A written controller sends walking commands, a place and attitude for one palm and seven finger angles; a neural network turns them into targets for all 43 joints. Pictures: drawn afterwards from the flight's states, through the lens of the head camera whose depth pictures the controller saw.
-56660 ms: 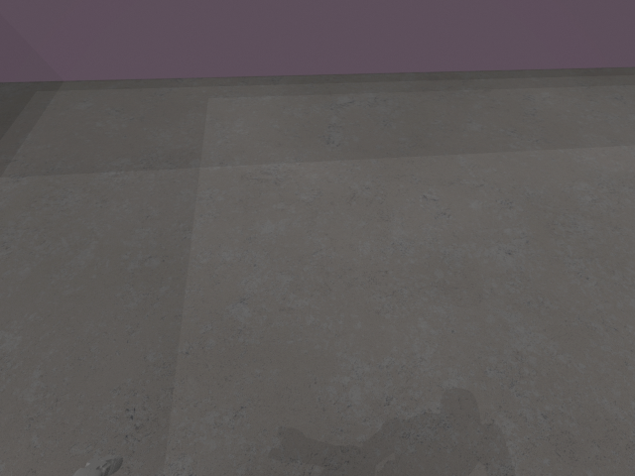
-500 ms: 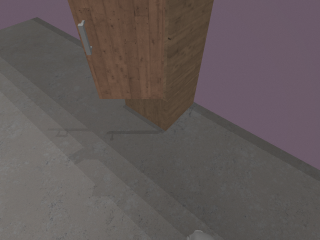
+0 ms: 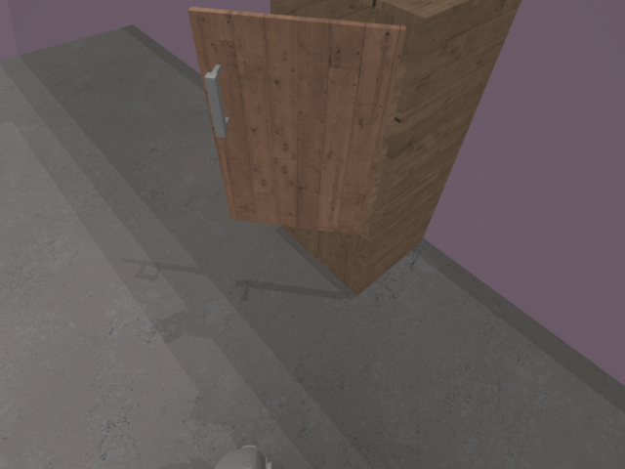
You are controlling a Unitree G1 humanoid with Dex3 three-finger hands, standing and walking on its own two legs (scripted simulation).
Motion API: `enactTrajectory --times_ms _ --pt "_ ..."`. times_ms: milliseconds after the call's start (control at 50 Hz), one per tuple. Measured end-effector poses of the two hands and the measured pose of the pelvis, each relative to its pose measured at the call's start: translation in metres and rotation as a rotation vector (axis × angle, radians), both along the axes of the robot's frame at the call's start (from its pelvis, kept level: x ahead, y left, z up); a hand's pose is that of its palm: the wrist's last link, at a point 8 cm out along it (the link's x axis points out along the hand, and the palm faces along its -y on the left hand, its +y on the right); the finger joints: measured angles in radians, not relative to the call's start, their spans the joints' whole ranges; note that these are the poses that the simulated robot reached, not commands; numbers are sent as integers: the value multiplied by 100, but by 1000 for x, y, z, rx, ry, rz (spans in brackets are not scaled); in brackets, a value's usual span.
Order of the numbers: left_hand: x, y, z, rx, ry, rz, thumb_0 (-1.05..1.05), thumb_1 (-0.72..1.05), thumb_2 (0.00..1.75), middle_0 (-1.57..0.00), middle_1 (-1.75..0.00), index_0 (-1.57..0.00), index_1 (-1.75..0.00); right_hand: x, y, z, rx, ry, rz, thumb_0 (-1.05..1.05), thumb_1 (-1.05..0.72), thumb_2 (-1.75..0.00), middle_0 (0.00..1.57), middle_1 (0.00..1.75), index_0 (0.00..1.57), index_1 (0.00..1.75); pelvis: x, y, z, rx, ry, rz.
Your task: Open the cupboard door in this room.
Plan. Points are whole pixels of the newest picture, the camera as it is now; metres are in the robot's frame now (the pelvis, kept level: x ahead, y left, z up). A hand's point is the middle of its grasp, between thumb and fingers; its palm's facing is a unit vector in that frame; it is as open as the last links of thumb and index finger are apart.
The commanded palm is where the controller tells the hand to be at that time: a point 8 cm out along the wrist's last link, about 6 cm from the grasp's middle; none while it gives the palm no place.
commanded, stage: take the last steps up to it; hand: left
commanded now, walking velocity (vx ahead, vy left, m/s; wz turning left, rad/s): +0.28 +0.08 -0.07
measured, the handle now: (219, 101) +0.79 +0.29 +0.01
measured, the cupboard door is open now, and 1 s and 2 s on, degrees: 40 40 40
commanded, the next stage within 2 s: come to a stop and stand still in 0.32 s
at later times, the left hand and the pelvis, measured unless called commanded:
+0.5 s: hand (197, 369) +0.28 +0.22 -0.17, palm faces -0.05 -0.97 -0.23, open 7.3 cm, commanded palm none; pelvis +0.17 +0.04 -0.01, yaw -4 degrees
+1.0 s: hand (161, 407) +0.22 +0.26 -0.18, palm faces -0.01 -0.98 -0.21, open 7.4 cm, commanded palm none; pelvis +0.17 +0.07 +0.00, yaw -4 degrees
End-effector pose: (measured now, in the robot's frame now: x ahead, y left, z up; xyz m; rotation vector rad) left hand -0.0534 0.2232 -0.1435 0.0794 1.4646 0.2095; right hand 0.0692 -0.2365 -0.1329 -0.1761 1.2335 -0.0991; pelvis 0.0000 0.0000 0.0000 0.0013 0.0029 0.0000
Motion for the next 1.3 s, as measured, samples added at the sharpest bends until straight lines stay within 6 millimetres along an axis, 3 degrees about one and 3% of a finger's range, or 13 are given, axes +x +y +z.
enactTrajectory --times_ms 80,140,240,400,480,540,640,760,880,980,1120,1300 --pt "4 21 -20 -36 104 29 0 91 90 -20 -30 -20 -30 61 27 -6 -35 -100 36 0 -91 -90 19 30 19 29 34 29 -18 -11 -4 -3" --pt "35 37 -21 -32 102 7 0 91 90 -20 -30 -20 -29 76 45 -4 -41 -109 22 0 -91 -90 19 30 20 29 51 40 -16 1 -10 -22" --pt "125 55 -11 -15 -40 -55 1 91 90 -20 -30 -20 -29 72 57 1 -46 -60 -53 -1 -95 -90 20 30 20 29 81 53 -4 14 -6 -42" --pt "264 63 8 34 -246 -152 1 93 90 -20 -30 -19 -29 39 67 -10 0 137 -130 0 -93 -90 20 30 20 29 132 54 -1 28 -14 -54" --pt "316 52 9 50 -303 -205 0 92 90 -20 -30 -19 -29 28 71 -23 39 234 -175 0 -92 -90 20 30 20 29 159 46 -9 38 -22 -63" --pt "337 40 5 53 -315 -227 0 92 90 -20 -30 -19 -29 30 72 -31 58 287 -203 0 -92 -90 20 30 20 29 174 41 -14 18 -22 -61" --pt "340 31 1 26 -271 -225 0 91 90 -20 -30 -20 -29 57 72 -24 44 282 -223 1 -91 -90 20 30 20 29 182 43 -7 15 -20 -55" --pt "330 55 -11 16 -249 -171 -1 93 90 -21 -30 -20 -30 100 74 -20 -11 172 -186 0 -91 -90 20 30 20 29 180 61 -12 -3 -32 -53" --pt "303 83 -14 21 -177 -132 0 92 90 -20 -30 -20 -30 127 81 -8 -55 77 -137 0 -92 -90 20 30 20 29 176 74 -9 -5 -24 -62" --pt "272 90 -8 32 -116 -123 0 91 90 -20 -30 -20 -29 141 77 -3 -57 31 -112 1 -92 -90 20 30 20 29 171 75 -4 -9 -10 -69" --pt "235 78 -5 49 -52 -150 0 91 90 -20 -30 -20 -29 133 60 -11 -28 9 -147 0 -91 -90 20 30 20 29 160 61 -6 1 -15 -82" --pt "221 43 -7 -14 -45 -148 0 91 90 -20 -30 -20 -29 80 59 -12 -9 144 -167 0 -91 -90 20 30 20 29 158 51 -2 1 -33 -72"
